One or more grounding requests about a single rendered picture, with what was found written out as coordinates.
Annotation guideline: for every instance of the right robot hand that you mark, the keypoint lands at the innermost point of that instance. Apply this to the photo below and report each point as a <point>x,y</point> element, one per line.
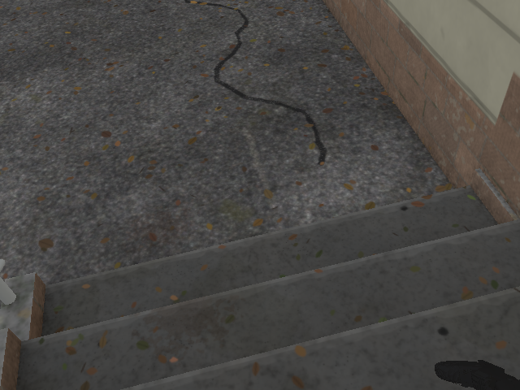
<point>479,375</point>

